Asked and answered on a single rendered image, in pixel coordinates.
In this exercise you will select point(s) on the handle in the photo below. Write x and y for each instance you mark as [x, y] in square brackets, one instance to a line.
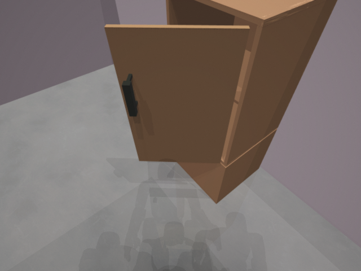
[129, 96]

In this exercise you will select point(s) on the cupboard door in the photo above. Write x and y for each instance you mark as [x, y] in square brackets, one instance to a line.
[184, 79]

